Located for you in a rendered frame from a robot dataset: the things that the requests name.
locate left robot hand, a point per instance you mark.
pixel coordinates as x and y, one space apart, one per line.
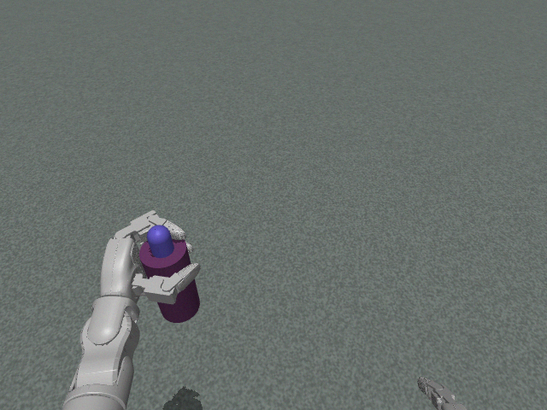
122 272

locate left robot arm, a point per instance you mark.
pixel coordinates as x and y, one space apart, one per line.
108 339

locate bottle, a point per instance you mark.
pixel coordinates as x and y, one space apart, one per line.
163 256

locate right robot hand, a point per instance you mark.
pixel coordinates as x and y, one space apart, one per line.
442 398

